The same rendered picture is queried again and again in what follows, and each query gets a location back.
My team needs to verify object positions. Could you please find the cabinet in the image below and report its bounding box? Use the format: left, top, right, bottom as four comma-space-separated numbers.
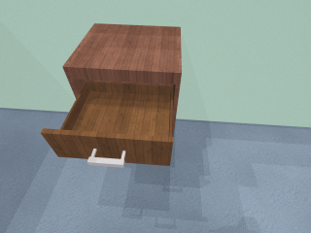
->
62, 23, 182, 166

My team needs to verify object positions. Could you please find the drawer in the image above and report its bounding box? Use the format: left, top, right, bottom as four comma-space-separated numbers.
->
41, 81, 173, 165

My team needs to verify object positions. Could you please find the handle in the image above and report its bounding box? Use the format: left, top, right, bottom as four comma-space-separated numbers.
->
87, 149, 126, 168

